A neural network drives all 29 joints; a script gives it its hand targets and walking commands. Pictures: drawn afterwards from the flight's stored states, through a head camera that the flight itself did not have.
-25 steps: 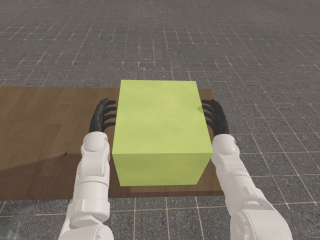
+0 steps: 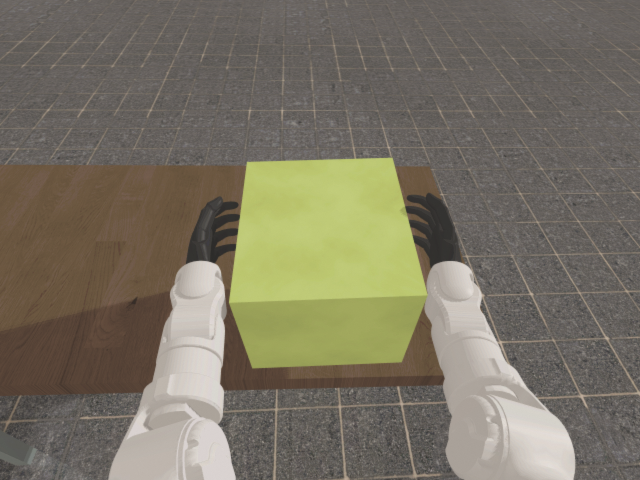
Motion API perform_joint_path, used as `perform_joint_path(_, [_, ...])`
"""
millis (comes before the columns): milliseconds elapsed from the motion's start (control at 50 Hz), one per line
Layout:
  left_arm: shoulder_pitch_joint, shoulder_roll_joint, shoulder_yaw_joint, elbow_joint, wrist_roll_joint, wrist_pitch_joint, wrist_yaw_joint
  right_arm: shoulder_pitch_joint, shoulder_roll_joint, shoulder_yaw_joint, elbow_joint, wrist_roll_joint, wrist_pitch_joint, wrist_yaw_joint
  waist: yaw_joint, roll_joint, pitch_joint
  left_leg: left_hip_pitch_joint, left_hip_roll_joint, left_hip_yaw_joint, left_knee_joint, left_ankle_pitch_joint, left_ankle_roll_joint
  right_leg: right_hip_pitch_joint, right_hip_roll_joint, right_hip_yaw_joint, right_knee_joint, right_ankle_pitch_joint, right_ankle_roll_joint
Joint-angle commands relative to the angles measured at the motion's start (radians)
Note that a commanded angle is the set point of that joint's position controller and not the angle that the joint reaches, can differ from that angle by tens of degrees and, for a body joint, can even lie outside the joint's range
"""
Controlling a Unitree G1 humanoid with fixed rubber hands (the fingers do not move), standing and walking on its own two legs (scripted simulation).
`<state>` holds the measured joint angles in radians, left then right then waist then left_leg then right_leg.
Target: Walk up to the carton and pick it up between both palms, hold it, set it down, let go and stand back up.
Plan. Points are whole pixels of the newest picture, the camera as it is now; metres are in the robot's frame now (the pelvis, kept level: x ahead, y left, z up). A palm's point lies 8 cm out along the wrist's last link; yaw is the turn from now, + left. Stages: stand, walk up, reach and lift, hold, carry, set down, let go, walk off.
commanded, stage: set down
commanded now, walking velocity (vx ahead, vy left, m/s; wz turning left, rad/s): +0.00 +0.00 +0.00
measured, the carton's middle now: (323, 261) +0.43 +0.00 +0.02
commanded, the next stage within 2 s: none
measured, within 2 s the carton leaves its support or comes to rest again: rests again in 1.72 s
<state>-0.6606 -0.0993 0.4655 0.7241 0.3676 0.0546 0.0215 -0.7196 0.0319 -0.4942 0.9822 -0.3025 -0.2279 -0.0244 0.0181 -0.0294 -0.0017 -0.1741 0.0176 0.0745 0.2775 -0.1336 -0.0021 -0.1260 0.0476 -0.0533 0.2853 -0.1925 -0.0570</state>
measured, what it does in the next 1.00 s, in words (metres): stands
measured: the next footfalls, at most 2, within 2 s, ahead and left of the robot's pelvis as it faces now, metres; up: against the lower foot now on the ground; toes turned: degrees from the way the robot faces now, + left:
none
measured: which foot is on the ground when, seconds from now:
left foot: down 0.00-1.00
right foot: down 0.00-1.00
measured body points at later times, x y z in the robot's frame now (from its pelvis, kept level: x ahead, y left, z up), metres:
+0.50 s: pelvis +0.02 +0.00 +0.00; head +0.08 +0.00 +0.44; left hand +0.42 +0.16 +0.04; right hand +0.44 -0.15 +0.05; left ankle +0.01 +0.12 -0.75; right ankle -0.03 -0.07 -0.75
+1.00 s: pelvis +0.01 +0.00 -0.01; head +0.09 +0.00 +0.44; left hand +0.43 +0.15 +0.01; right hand +0.43 -0.16 +0.02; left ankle +0.00 +0.12 -0.75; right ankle -0.03 -0.07 -0.75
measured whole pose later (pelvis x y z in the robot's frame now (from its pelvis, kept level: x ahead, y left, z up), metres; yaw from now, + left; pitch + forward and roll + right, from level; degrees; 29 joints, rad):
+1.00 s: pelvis +0.01 +0.00 -0.01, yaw +0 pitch +16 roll +0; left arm -0.73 -0.06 0.52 1.03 0.37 -0.22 0.09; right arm -0.78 0.02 -0.62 1.09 -0.44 -0.35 -0.01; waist 0.00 0.01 -0.11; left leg -0.47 0.02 0.08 0.34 -0.14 0.00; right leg -0.42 0.05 -0.05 0.34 -0.19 -0.06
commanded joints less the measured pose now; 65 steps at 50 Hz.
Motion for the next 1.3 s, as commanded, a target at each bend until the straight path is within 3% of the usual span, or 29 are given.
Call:
perform_joint_path(0, [-0.571, -0.432, -0.303, -0.072, -0.010, -0.096, -0.044, -0.526, 0.460, 0.269, -0.048, -0.034, -0.076, 0.117, -0.011, 0.016, -0.517, 0.189, 0.020, 0.031, 0.055, 0.305, 0.001, 0.112, -0.046, -0.031, 0.037, 0.520, 0.103])
perform_joint_path(80, [-0.596, -0.452, -0.321, -0.086, -0.006, -0.129, -0.017, -0.542, 0.465, 0.277, -0.042, -0.023, -0.103, 0.122, 0.001, 0.061, -0.572, 0.230, 0.035, 0.014, 0.102, 0.429, -0.011, 0.036, -0.036, -0.034, 0.044, 0.504, 0.084])
perform_joint_path(140, [-0.594, -0.445, -0.316, -0.064, -0.011, -0.146, -0.010, -0.543, 0.469, 0.278, -0.015, -0.026, -0.102, 0.127, 0.014, 0.044, -0.599, 0.234, 0.037, 0.011, 0.121, 0.448, -0.009, 0.013, -0.035, -0.022, 0.044, 0.510, 0.090])
perform_joint_path(180, [-0.577, -0.447, -0.285, -0.010, 0.017, -0.144, -0.018, -0.531, 0.470, 0.252, 0.006, -0.040, -0.096, 0.128, 0.011, 0.014, -0.551, 0.150, 0.026, 0.016, 0.093, 0.361, 0.004, 0.049, -0.051, -0.012, 0.047, 0.544, 0.092])
perform_joint_path(240, [-0.569, -0.427, -0.241, 0.026, 0.024, -0.155, -0.035, -0.519, 0.509, 0.257, -0.001, -0.064, -0.086, 0.132, 0.040, -0.023, -0.552, 0.024, 0.022, 0.029, 0.053, 0.242, 0.025, 0.166, -0.073, 0.004, 0.083, 0.615, 0.106])
perform_joint_path(320, [-0.591, -0.421, -0.232, 0.067, 0.015, -0.187, -0.031, -0.534, 0.496, 0.234, -0.002, -0.092, -0.101, 0.128, 0.007, -0.018, -0.607, -0.002, 0.021, 0.019, 0.058, 0.272, 0.020, 0.184, -0.077, 0.004, 0.114, 0.714, 0.115])
perform_joint_path(380, [-0.624, -0.460, -0.277, 0.047, 0.000, -0.228, -0.014, -0.540, 0.509, 0.229, 0.004, -0.102, -0.132, 0.127, -0.021, 0.047, -0.697, 0.132, 0.040, 0.009, 0.128, 0.443, 0.003, 0.034, -0.061, -0.016, 0.107, 0.676, 0.103])
perform_joint_path(420, [-0.625, -0.492, -0.307, 0.049, -0.014, -0.245, -0.003, -0.542, 0.492, 0.228, 0.045, -0.112, -0.154, 0.128, -0.029, 0.051, -0.723, 0.248, 0.054, -0.008, 0.170, 0.576, -0.019, -0.085, -0.036, -0.033, 0.085, 0.635, 0.089])
perform_joint_path(440, [-0.620, -0.489, -0.318, 0.029, -0.021, -0.259, 0.000, -0.502, 0.482, 0.218, 0.052, -0.116, -0.165, 0.122, -0.038, 0.054, -0.716, 0.239, 0.054, 0.000, 0.184, 0.579, -0.023, -0.111, -0.048, -0.027, 0.070, 0.656, 0.082])
perform_joint_path(480, [-0.657, -0.479, -0.310, 0.041, -0.005, -0.282, -0.002, -0.508, 0.479, 0.165, 0.111, -0.155, -0.169, 0.117, -0.061, 0.047, -0.729, 0.216, 0.058, -0.011, 0.171, 0.531, -0.022, -0.098, -0.048, -0.045, 0.070, 0.588, 0.087])
perform_joint_path(540, [-0.620, -0.440, -0.275, 0.109, 0.015, -0.292, -0.006, -0.507, 0.519, 0.179, 0.098, -0.155, -0.176, 0.108, -0.024, 0.019, -0.692, 0.077, 0.040, 0.010, 0.154, 0.452, -0.002, -0.015, -0.061, -0.008, 0.092, 0.701, 0.092])
perform_joint_path(600, [-0.616, -0.422, -0.225, 0.164, 0.022, -0.297, -0.019, -0.520, 0.545, 0.189, 0.120, -0.162, -0.162, 0.113, -0.018, -0.030, -0.670, -0.083, 0.027, 0.012, 0.091, 0.298, 0.022, 0.119, -0.086, 0.009, 0.123, 0.789, 0.117])
perform_joint_path(640, [-0.624, -0.418, -0.214, 0.171, 0.027, -0.305, -0.016, -0.522, 0.545, 0.195, 0.113, -0.164, -0.159, 0.121, -0.008, -0.010, -0.687, -0.073, 0.027, 0.019, 0.081, 0.304, 0.030, 0.134, -0.091, 0.010, 0.141, 0.807, 0.125])
perform_joint_path(700, [-0.633, -0.437, -0.206, 0.191, 0.022, -0.310, -0.010, -0.546, 0.504, 0.193, 0.107, -0.145, -0.160, 0.130, -0.005, 0.006, -0.695, -0.009, 0.041, 0.012, 0.102, 0.358, 0.017, 0.048, -0.077, 0.002, 0.120, 0.714, 0.108])
perform_joint_path(760, [-0.645, -0.419, -0.213, 0.186, 0.014, -0.336, -0.001, -0.518, 0.522, 0.200, 0.136, -0.144, -0.165, 0.132, 0.004, 0.019, -0.733, 0.013, 0.044, 0.008, 0.124, 0.381, 0.016, -0.005, -0.081, 0.009, 0.117, 0.727, 0.098])
perform_joint_path(820, [-0.677, -0.435, -0.219, 0.184, 0.016, -0.349, 0.001, -0.541, 0.519, 0.156, 0.127, -0.175, -0.171, 0.137, -0.027, 0.026, -0.757, 0.004, 0.039, 0.007, 0.121, 0.378, 0.004, -0.011, -0.072, -0.005, 0.114, 0.663, 0.099])
perform_joint_path(840, [-0.657, -0.431, -0.208, 0.182, 0.033, -0.346, 0.002, -0.516, 0.518, 0.152, 0.133, -0.182, -0.168, 0.139, -0.008, 0.032, -0.718, -0.003, 0.043, 0.006, 0.118, 0.353, 0.008, -0.030, -0.083, 0.003, 0.107, 0.651, 0.091])
perform_joint_path(880, [-0.661, -0.425, -0.188, 0.198, 0.044, -0.348, 0.002, -0.518, 0.512, 0.135, 0.135, -0.193, -0.167, 0.140, -0.022, 0.021, -0.721, 0.001, 0.042, 0.008, 0.114, 0.334, 0.015, -0.031, -0.073, -0.007, 0.111, 0.619, 0.094])
perform_joint_path(900, [-0.661, -0.418, -0.181, 0.191, 0.039, -0.348, 0.002, -0.530, 0.520, 0.128, 0.106, -0.197, -0.163, 0.143, -0.017, 0.005, -0.717, -0.006, 0.042, 0.009, 0.107, 0.320, 0.018, -0.037, -0.074, -0.004, 0.111, 0.620, 0.097])
perform_joint_path(920, [-0.678, -0.411, -0.178, 0.201, 0.034, -0.353, 0.000, -0.520, 0.498, 0.103, 0.118, -0.216, -0.163, 0.140, -0.036, -0.004, -0.743, -0.006, 0.043, 0.012, 0.100, 0.296, 0.019, -0.033, -0.080, -0.013, 0.107, 0.627, 0.103])
perform_joint_path(960, [-0.678, -0.407, -0.166, 0.204, 0.030, -0.355, 0.001, -0.534, 0.484, 0.082, 0.122, -0.231, -0.161, 0.141, -0.028, -0.012, -0.732, -0.014, 0.040, 0.014, 0.097, 0.292, 0.025, -0.037, -0.079, -0.010, 0.109, 0.608, 0.099])
perform_joint_path(1040, [-0.678, -0.411, -0.168, 0.191, 0.044, -0.357, 0.017, -0.548, 0.484, 0.071, 0.098, -0.248, -0.176, 0.150, -0.023, 0.021, -0.787, 0.044, 0.052, 0.007, 0.126, 0.363, 0.017, -0.089, -0.079, -0.019, 0.105, 0.589, 0.094])
perform_joint_path(1080, [-0.664, -0.419, -0.154, 0.216, 0.061, -0.353, 0.012, -0.539, 0.479, 0.060, 0.125, -0.246, -0.170, 0.151, -0.039, -0.004, -0.740, 0.045, 0.052, 0.007, 0.120, 0.353, 0.018, -0.127, -0.069, -0.023, 0.096, 0.557, 0.096])
perform_joint_path(1100, [-0.631, -0.414, -0.153, 0.199, 0.067, -0.350, 0.015, -0.516, 0.480, 0.063, 0.120, -0.243, -0.169, 0.152, -0.019, 0.000, -0.734, 0.058, 0.050, 0.010, 0.123, 0.368, 0.016, -0.126, -0.065, -0.021, 0.093, 0.557, 0.091])
perform_joint_path(1160, [-0.640, -0.421, -0.136, 0.212, 0.093, -0.334, 0.018, -0.510, 0.482, 0.050, 0.147, -0.258, -0.160, 0.162, -0.018, 0.031, -0.747, 0.058, 0.054, -0.002, 0.116, 0.378, 0.019, -0.121, -0.070, -0.022, 0.092, 0.551, 0.098])
perform_joint_path(1200, [-0.633, -0.435, -0.143, 0.201, 0.088, -0.330, 0.021, -0.509, 0.465, 0.045, 0.132, -0.262, -0.164, 0.167, -0.026, 0.022, -0.741, 0.127, 0.060, 0.000, 0.133, 0.447, 0.009, -0.191, -0.058, -0.033, 0.082, 0.513, 0.091])
perform_joint_path(1220, [-0.621, -0.431, -0.129, 0.204, 0.093, -0.328, 0.022, -0.515, 0.456, 0.031, 0.118, -0.268, -0.165, 0.165, -0.013, 0.009, -0.737, 0.109, 0.057, 0.009, 0.137, 0.421, 0.011, -0.185, -0.062, -0.032, 0.074, 0.513, 0.088])
perform_joint_path(1240, [-0.614, -0.422, -0.142, 0.191, 0.089, -0.330, 0.021, -0.513, 0.463, 0.023, 0.123, -0.272, -0.168, 0.164, -0.038, 0.015, -0.743, 0.100, 0.056, 0.003, 0.128, 0.413, 0.010, -0.199, -0.057, -0.025, 0.070, 0.496, 0.087])
perform_joint_path(1280, [-0.636, -0.419, -0.139, 0.186, 0.103, -0.332, 0.023, -0.516, 0.473, 0.037, 0.131, -0.269, -0.169, 0.160, -0.023, 0.029, -0.733, 0.071, 0.050, 0.004, 0.138, 0.428, 0.013, -0.172, -0.065, -0.022, 0.083, 0.551, 0.093])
